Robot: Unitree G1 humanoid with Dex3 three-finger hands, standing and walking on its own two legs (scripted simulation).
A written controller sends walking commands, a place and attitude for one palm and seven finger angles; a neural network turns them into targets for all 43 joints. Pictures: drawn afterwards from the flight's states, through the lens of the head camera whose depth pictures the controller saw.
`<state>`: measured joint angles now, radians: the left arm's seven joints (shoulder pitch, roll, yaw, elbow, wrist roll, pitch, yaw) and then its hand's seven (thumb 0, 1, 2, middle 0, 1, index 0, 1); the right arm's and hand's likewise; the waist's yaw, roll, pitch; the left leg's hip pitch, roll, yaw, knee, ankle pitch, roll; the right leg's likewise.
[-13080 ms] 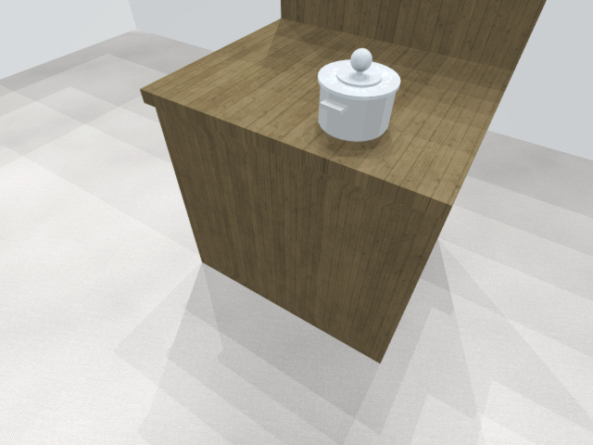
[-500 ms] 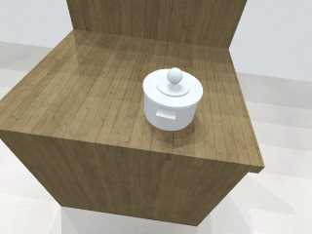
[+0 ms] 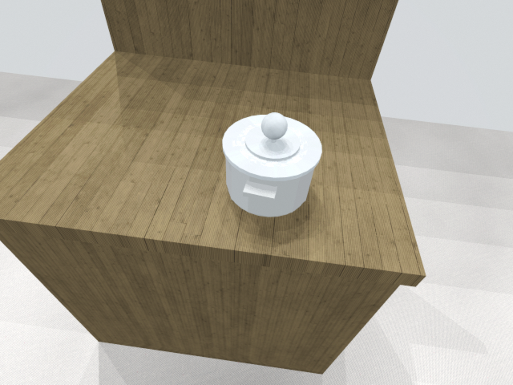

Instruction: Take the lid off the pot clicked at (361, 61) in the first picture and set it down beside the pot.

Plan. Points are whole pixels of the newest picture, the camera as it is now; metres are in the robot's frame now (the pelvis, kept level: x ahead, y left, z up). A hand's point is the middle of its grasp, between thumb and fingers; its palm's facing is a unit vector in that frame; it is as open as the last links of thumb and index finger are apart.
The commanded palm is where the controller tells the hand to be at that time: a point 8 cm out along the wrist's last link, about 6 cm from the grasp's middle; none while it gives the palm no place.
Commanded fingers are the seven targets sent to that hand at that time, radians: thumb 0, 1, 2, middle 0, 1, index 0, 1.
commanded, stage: look again from close up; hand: left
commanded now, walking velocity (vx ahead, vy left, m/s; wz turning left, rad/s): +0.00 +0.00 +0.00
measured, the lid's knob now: (274, 126) +0.49 +0.01 +0.17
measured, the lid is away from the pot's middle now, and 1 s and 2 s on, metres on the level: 0.00 0.00 0.00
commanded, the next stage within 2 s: lift the closed hand beside the body in 0.38 s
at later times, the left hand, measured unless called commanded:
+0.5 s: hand out of the picture -0.03 +0.13 -0.18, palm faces +0.03 -0.99 -0.14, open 7.4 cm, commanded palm +0.09 +0.19 -0.06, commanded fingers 0.00 0.90 0.90 -0.29 -0.40 -0.29 -0.40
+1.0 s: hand (138, 379) +0.13 +0.17 +0.01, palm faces +0.24 -0.92 -0.30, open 3.4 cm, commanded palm +0.08 +0.21 +0.05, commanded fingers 0.00 0.90 0.90 -1.30 -1.50 -1.30 -1.50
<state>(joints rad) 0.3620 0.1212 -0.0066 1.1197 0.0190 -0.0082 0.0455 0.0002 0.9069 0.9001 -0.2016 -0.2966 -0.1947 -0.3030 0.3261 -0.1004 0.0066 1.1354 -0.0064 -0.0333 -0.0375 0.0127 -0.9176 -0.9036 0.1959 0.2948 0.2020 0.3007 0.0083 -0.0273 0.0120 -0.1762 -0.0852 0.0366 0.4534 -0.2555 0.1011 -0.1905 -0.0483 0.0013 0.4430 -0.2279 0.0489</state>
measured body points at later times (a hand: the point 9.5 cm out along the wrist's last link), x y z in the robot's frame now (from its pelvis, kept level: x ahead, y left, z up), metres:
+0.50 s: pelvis +0.00 -0.02 +0.00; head +0.00 +0.00 +0.45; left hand -0.03 +0.18 -0.17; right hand -0.02 -0.22 -0.16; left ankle -0.01 +0.05 -0.74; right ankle +0.01 -0.16 -0.74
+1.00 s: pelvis +0.00 -0.05 +0.00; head -0.01 -0.05 +0.45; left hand +0.11 +0.21 +0.03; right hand +0.21 -0.28 -0.04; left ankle -0.01 +0.05 -0.74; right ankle +0.01 -0.16 -0.74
